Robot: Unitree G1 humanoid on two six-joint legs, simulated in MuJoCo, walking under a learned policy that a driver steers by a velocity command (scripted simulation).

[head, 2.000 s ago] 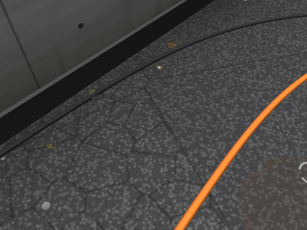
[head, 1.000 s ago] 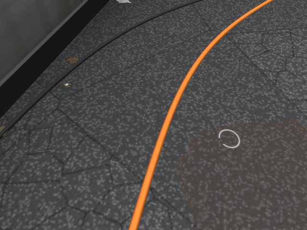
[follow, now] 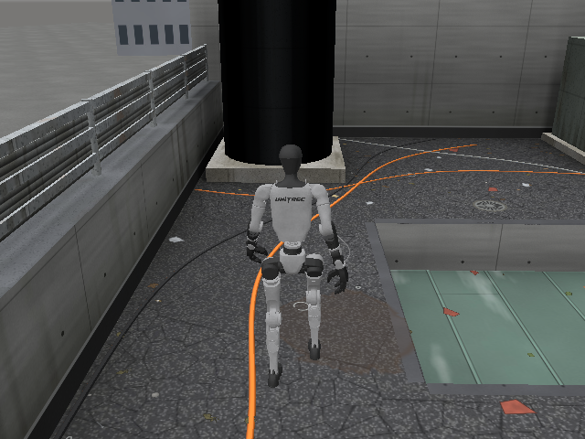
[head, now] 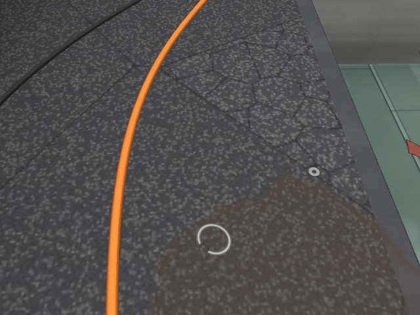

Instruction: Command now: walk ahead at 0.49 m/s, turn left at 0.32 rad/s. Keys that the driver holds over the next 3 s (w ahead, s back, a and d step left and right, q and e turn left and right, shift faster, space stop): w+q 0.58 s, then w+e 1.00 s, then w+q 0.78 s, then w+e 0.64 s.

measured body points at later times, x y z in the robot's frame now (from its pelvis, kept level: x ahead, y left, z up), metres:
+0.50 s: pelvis +0.25 -0.01 +0.00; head +0.29 -0.01 +0.44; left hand +0.16 +0.24 -0.14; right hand +0.51 -0.19 -0.11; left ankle +0.36 +0.15 -0.69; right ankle +0.18 -0.12 -0.74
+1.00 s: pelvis +0.50 +0.11 +0.00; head +0.52 +0.13 +0.45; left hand +0.52 +0.38 -0.14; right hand +0.57 -0.14 -0.14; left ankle +0.41 +0.13 -0.74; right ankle +0.68 +0.00 -0.68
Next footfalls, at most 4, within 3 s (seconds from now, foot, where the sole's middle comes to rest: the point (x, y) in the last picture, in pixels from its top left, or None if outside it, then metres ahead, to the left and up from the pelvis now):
0.12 right None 0.22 -0.11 -0.78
0.64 left None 0.44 0.15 -0.78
1.18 right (169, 229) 0.76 0.09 -0.78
1.72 left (130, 159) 1.09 0.24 -0.78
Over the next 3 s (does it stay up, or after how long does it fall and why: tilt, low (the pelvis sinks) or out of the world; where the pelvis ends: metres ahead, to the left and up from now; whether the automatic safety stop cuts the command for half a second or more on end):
stays up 1.53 0.22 0.00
